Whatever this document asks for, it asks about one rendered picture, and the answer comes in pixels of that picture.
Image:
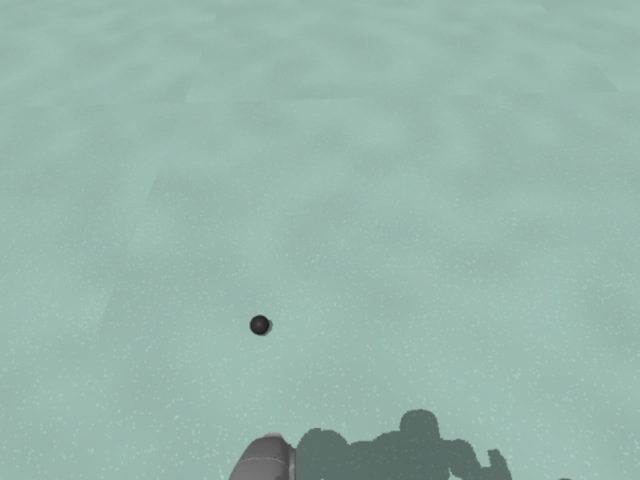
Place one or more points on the ball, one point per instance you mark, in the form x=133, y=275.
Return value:
x=259, y=325

